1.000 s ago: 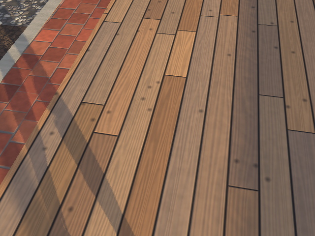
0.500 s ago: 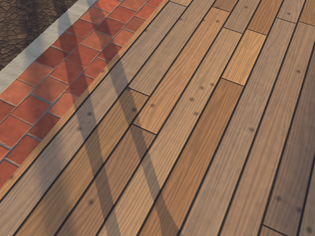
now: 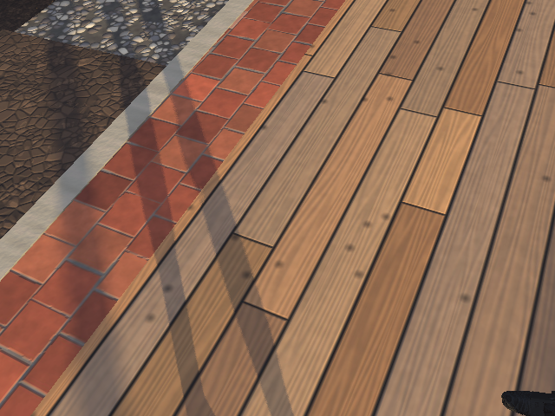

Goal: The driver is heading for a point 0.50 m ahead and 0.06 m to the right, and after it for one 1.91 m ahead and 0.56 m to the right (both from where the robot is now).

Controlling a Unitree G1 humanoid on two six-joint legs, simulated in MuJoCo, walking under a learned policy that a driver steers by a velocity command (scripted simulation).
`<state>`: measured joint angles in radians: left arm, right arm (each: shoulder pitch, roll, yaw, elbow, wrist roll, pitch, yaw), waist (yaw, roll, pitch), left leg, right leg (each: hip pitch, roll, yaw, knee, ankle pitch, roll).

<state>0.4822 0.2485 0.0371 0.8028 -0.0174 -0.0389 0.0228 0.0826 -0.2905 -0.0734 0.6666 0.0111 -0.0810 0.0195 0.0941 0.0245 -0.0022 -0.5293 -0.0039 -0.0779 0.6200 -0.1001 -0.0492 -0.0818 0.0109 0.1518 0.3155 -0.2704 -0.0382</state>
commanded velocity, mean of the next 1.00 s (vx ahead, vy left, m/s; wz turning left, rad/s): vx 0.35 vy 0.00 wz -0.50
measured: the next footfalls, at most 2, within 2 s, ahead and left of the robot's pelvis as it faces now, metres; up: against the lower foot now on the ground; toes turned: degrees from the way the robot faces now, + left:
left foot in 0.12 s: +0.19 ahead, +0.14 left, +0.00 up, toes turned -9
right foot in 0.60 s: +0.44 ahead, -0.19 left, +0.00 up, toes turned -25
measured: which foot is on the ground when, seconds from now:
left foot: up 0.00-0.10, down 0.12-0.60, up 0.62-1.00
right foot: down 0.00-0.14, up 0.16-0.58, down 0.60-1.00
